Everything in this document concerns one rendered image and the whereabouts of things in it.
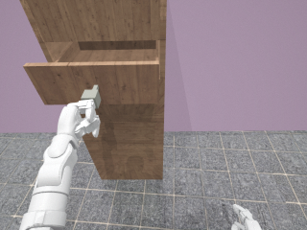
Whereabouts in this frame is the robot left hand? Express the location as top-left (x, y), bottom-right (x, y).
top-left (57, 99), bottom-right (101, 143)

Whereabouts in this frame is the robot right hand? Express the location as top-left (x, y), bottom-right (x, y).
top-left (231, 204), bottom-right (262, 230)

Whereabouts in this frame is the handle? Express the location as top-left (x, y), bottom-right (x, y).
top-left (81, 84), bottom-right (101, 109)

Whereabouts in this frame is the cabinet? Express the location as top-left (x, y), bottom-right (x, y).
top-left (19, 0), bottom-right (167, 180)

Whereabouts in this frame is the left robot forearm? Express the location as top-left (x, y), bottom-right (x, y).
top-left (19, 134), bottom-right (79, 230)

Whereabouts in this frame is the drawer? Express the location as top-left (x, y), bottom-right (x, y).
top-left (23, 40), bottom-right (159, 105)

